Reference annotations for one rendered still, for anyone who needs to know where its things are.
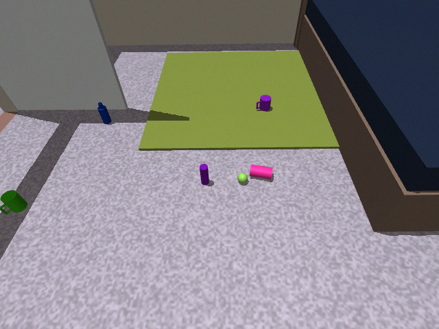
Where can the bed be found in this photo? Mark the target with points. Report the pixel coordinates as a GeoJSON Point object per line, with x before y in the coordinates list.
{"type": "Point", "coordinates": [375, 67]}

